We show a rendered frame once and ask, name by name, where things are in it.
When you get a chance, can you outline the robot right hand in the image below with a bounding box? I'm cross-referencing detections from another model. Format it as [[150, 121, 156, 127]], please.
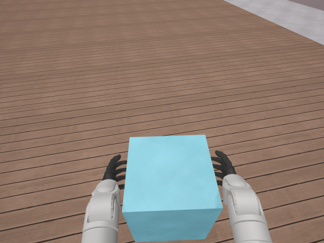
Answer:
[[211, 150, 237, 186]]

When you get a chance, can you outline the carton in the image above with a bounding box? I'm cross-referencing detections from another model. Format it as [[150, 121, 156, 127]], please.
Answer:
[[122, 135, 223, 242]]

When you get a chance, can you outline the robot left hand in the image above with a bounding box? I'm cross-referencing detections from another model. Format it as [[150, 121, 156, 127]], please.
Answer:
[[102, 154, 127, 189]]

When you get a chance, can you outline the robot left forearm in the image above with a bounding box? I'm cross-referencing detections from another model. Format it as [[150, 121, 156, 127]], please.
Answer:
[[81, 179, 120, 243]]

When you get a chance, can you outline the robot right forearm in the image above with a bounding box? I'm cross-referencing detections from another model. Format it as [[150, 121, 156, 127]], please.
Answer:
[[222, 174, 273, 243]]

